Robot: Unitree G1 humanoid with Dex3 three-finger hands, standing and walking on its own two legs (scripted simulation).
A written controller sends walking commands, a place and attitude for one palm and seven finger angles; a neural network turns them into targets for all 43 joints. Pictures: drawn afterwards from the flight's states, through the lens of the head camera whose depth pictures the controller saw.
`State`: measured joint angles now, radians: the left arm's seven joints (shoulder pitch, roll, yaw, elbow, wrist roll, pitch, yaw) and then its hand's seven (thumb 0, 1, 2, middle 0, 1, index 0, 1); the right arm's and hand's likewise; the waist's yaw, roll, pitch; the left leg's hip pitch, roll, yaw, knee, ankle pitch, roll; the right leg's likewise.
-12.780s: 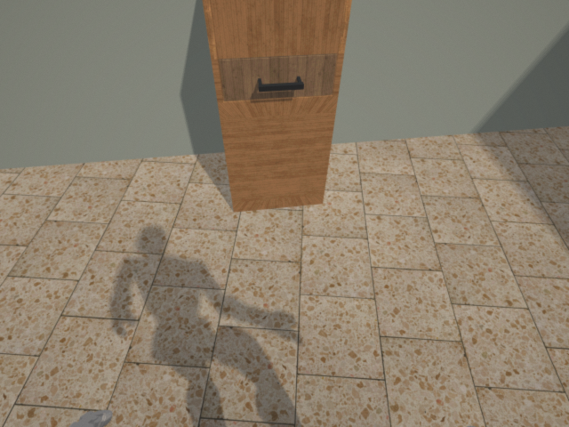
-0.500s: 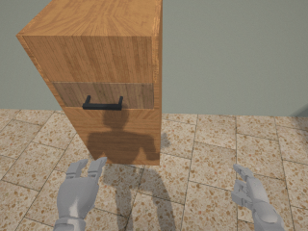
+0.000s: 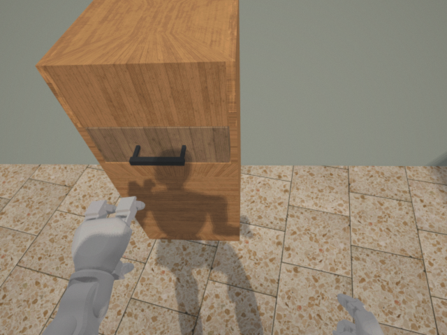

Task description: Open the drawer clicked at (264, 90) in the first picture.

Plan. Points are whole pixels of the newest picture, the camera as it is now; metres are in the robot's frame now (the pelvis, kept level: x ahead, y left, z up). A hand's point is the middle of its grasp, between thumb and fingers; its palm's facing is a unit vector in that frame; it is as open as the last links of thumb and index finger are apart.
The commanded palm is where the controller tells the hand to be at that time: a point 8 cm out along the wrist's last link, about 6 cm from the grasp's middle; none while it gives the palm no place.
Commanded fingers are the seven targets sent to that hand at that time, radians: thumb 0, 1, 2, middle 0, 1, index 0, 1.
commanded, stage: raise the hand with hooked fingers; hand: left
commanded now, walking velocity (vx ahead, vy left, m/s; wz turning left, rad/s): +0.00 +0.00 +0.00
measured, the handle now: (158, 155) +0.56 +0.26 -0.09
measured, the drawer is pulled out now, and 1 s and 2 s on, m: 0.00 0.00 0.00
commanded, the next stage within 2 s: move the hooked fingers above the handle in 0.96 s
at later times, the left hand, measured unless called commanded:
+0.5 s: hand (104, 195) +0.32 +0.25 +0.08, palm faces +0.04 -0.07 -1.00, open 13.8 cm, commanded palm +0.29 +0.25 +0.14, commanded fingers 0.00 -0.50 0.30 -0.30 -1.20 -0.30 -1.20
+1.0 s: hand (105, 187) +0.33 +0.25 +0.08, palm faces +0.04 -0.09 -1.00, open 13.8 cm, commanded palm +0.31 +0.25 +0.15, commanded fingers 0.00 -0.50 0.30 -0.30 -1.20 -0.30 -1.20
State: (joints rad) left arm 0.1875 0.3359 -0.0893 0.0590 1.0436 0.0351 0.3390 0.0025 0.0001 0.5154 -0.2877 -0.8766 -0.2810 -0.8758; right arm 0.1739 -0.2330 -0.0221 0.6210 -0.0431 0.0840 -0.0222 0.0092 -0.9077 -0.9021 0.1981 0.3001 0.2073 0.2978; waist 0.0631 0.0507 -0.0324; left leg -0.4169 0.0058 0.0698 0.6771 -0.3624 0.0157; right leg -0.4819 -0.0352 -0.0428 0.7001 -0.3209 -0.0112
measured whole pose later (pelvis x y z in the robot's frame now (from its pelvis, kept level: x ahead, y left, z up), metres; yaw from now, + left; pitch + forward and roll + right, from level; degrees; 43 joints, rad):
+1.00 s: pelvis +0.03 +0.01 +0.02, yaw +1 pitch +5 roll +0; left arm -0.07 0.44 -0.05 0.08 0.95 0.03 0.14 0.00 -0.49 0.30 -0.32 -1.20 -0.32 -1.20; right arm 0.14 -0.26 -0.04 0.65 0.00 0.11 -0.02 0.01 -0.91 -0.90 0.19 0.30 0.20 0.30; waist 0.09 0.07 -0.01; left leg -0.27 -0.01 0.05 0.48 -0.31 0.02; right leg -0.32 -0.04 -0.06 0.51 -0.27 0.00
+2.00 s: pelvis +0.01 +0.00 +0.00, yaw +0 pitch +14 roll +0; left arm -0.59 0.45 -0.02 0.89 1.09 -0.10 0.32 0.00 -0.49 0.30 -0.32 -1.20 -0.31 -1.20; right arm 0.29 -0.26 -0.08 0.70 0.00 0.10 -0.03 0.00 -0.91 -0.90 0.20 0.30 0.21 0.30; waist -0.04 0.05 -0.09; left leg -0.58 0.01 0.06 0.68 -0.35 0.02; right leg -0.63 -0.03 -0.05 0.68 -0.30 -0.01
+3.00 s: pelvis +0.01 +0.02 -0.03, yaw -1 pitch +24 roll -2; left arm -0.83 0.52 0.03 1.11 1.11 -0.09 0.35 0.00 -0.49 0.30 -0.32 -1.20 -0.31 -1.20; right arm 0.35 -0.26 -0.05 0.73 -0.04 0.12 0.00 0.00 -0.91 -0.90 0.20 0.30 0.21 0.30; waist -0.12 0.06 -0.14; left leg -0.88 0.03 0.05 0.91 -0.45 0.05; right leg -0.90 -0.02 -0.05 0.84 -0.35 0.02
